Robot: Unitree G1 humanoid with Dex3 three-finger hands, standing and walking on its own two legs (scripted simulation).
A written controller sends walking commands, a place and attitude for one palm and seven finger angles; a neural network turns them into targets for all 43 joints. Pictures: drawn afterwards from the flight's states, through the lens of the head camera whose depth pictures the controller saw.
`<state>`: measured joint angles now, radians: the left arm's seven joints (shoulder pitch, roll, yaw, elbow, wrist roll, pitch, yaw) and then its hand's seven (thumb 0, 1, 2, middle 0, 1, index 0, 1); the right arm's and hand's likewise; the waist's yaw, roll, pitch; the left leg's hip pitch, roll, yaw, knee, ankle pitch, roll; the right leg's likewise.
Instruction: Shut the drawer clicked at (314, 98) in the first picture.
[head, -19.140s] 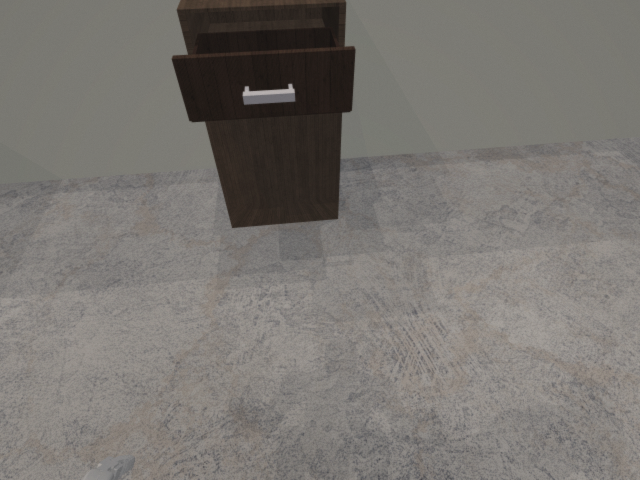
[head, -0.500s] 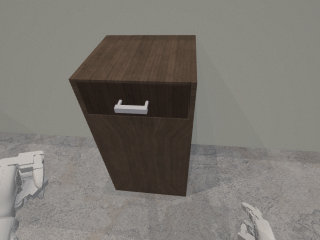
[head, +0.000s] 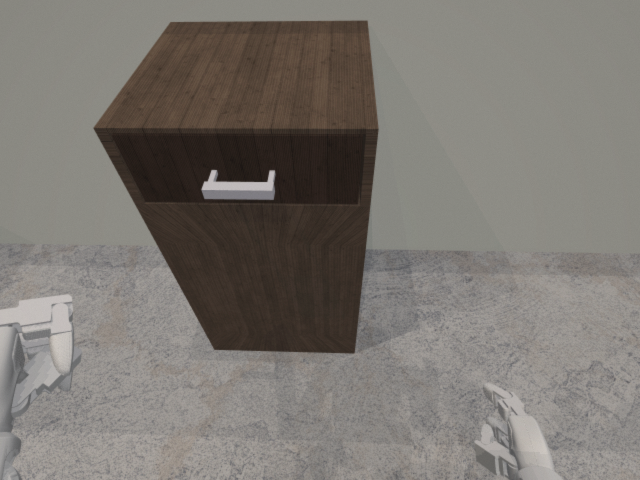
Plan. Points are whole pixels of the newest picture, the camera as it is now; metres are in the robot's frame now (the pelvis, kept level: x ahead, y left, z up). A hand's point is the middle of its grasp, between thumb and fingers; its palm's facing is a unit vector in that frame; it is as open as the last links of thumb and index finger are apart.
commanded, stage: step back with the hand held close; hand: left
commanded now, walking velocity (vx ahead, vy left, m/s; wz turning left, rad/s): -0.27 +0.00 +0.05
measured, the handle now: (240, 182) +0.58 +0.19 +0.01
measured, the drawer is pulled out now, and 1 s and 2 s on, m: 0.00 0.00 0.00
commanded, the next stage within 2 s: stop stepping back and stand still in 0.94 s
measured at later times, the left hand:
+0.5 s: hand (6, 463) +0.11 +0.25 +0.15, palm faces +0.36 -0.82 -0.44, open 3.2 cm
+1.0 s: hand out of the picture +0.03 +0.21 +0.17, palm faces +0.19 -0.81 -0.56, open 3.2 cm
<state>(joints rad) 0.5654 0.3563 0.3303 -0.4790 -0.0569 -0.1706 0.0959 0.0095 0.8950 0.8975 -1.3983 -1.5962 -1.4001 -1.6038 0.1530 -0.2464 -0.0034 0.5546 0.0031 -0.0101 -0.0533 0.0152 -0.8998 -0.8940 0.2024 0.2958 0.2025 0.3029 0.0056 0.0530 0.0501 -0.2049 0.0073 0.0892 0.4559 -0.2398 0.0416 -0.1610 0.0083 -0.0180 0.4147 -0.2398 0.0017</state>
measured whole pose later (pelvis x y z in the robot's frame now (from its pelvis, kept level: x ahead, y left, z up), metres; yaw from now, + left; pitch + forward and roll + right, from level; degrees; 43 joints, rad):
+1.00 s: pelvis -0.17 -0.01 -0.02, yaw +0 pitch +1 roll -4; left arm 0.64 0.52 0.43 -0.70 -0.07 -0.31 0.08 0.01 0.89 0.90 -1.40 -1.60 -1.40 -1.60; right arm 0.10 -0.19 0.01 0.55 0.01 -0.06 -0.04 0.02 -0.90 -0.89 0.20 0.30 0.20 0.30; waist 0.00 0.02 0.11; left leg -0.51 0.07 0.04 0.43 0.06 0.04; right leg -0.13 0.12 0.02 0.50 -0.39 -0.02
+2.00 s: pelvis -0.24 +0.05 -0.01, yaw +1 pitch -2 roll -1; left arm 0.67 0.45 0.42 -0.66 -0.04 -0.25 0.14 0.01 0.89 0.90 -1.40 -1.60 -1.40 -1.60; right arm 0.23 -0.18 0.01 0.60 0.00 -0.13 -0.04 0.02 -0.90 -0.89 0.20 0.30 0.20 0.30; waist -0.04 0.01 0.06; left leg -0.34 0.04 0.03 0.65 -0.31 0.00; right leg -0.23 0.03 -0.06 0.57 -0.30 -0.03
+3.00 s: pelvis -0.25 +0.06 +0.00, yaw +2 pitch -2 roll +0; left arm 0.28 0.11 0.00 1.15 0.01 0.00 0.03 0.00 0.91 0.90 -0.21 -0.32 -0.21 -0.32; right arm 0.32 -0.11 -0.01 1.14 -0.02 0.01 -0.04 0.01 -0.91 -0.89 0.20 0.30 0.20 0.30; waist -0.01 0.02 0.05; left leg -0.22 -0.02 0.02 0.44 -0.19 0.03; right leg -0.17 -0.01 -0.07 0.43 -0.22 -0.01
